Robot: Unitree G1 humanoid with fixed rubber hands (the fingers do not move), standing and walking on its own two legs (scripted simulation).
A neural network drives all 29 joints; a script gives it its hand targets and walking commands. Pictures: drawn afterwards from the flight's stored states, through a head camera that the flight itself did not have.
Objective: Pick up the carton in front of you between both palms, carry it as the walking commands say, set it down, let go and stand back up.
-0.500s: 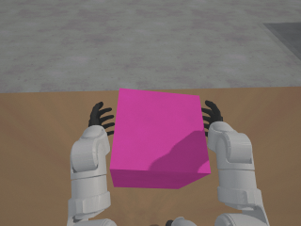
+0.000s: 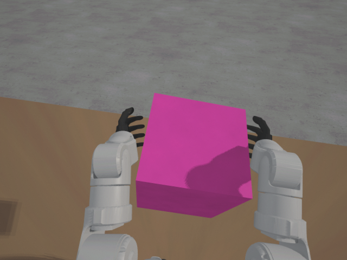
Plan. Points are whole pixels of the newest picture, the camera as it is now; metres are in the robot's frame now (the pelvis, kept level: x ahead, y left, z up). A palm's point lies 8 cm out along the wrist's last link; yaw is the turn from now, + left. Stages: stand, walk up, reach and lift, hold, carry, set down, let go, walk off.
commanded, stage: carry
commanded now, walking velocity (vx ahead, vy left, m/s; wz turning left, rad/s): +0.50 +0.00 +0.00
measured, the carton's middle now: (186, 162) +0.35 +0.04 +0.03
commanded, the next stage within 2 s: none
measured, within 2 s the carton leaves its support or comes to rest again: neither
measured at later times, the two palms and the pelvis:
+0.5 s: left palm (176, 77) +0.66 +0.09 +0.07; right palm (267, 88) +0.63 -0.20 +0.07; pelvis +0.31 -0.01 -0.06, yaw -2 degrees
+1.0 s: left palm (178, 49) +0.96 +0.12 +0.01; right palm (244, 53) +0.97 -0.17 +0.01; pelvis +0.63 -0.04 -0.12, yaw -3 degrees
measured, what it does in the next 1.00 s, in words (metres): goes down: left foot 0.04 m lower, then right foot 0.04 m lower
